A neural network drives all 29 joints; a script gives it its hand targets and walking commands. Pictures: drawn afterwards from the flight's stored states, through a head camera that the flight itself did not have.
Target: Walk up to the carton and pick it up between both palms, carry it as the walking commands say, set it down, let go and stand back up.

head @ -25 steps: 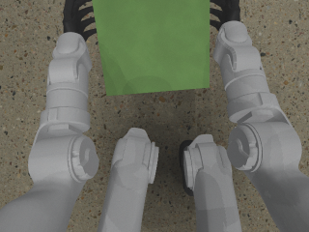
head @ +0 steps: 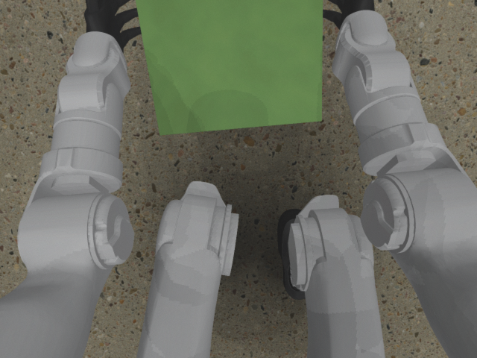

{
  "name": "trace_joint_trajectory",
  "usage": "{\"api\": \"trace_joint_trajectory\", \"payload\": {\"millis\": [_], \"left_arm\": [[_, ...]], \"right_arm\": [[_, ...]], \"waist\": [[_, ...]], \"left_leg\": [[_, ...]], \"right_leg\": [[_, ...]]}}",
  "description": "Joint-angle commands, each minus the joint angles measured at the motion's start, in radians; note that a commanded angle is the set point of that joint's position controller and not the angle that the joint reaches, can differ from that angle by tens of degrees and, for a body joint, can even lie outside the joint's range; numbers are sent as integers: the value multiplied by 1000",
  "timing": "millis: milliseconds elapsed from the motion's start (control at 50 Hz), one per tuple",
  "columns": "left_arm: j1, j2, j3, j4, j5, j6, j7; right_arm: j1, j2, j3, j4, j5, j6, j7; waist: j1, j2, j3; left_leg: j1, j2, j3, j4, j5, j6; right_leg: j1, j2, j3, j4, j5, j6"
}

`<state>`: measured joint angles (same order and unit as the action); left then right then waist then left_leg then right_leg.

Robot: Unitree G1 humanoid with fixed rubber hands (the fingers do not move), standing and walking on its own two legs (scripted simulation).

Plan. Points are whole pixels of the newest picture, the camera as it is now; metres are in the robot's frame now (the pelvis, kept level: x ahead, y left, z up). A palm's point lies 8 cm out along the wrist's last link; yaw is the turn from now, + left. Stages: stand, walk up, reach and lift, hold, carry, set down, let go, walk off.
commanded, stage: set down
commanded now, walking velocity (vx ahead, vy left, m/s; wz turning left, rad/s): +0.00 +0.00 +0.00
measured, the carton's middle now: (231, 23) +0.56 +0.08 -0.24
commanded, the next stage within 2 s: none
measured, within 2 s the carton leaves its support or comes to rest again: rests again in 1.16 s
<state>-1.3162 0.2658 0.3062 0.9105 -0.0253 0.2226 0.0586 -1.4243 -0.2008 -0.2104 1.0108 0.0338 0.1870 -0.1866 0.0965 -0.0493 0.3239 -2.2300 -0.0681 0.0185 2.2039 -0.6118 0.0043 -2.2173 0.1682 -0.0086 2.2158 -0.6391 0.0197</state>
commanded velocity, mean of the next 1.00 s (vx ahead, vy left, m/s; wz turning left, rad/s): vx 0.00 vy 0.00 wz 0.00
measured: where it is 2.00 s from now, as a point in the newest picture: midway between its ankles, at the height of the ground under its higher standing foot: (250, 262)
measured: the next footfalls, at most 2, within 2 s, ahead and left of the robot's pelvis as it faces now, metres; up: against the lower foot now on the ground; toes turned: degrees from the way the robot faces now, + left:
none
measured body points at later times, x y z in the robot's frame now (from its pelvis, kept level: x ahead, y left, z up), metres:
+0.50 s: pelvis -0.01 +0.00 -0.01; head +0.35 +0.03 +0.24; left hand +0.51 +0.24 -0.19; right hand +0.56 -0.08 -0.19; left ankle +0.10 +0.11 -0.34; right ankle +0.10 -0.10 -0.34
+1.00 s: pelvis -0.01 +0.00 -0.02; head +0.35 +0.04 +0.23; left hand +0.51 +0.24 -0.20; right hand +0.56 -0.08 -0.20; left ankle +0.10 +0.10 -0.34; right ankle +0.10 -0.10 -0.34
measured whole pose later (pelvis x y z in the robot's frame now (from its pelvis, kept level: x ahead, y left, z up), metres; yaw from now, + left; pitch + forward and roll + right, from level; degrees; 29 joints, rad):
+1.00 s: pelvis -0.01 +0.00 -0.02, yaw +1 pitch +31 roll +0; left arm -1.44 0.32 0.25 1.07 -0.06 0.19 0.01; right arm -1.51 -0.28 -0.17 1.14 0.07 0.16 -0.10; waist 0.10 -0.05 0.46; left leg -2.21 -0.02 0.05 2.27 -0.60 0.04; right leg -2.20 0.13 -0.02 2.29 -0.63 0.00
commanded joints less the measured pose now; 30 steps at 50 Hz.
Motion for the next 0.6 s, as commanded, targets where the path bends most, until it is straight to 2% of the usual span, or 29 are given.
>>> {"api": "trace_joint_trajectory", "payload": {"millis": [0,220,420,580], "left_arm": [[-661,-784,-366,-168,-118,-48,-265],[-675,-765,-316,-90,-94,-48,-278],[-719,-749,-337,-99,-128,-63,-277],[-713,-739,-342,-74,-138,-75,-271]], "right_arm": [[-564,888,318,-140,90,-33,260],[-594,858,290,-94,86,-30,282],[-619,826,290,-90,103,-45,288],[-619,814,301,-80,118,-54,298]], "waist": [[66,-27,-1183],[84,-44,-1019],[66,-28,-1003],[72,-31,-969]], "left_leg": [[589,-25,-2,-147,538,-9],[514,-15,-1,-145,424,10],[533,-14,-13,-129,435,14],[539,-13,-20,-118,447,18]], "right_leg": [[479,5,-9,-127,415,-29],[415,-2,-2,-126,313,-36],[410,-7,3,-105,319,-44],[393,-11,4,-88,322,-45]]}}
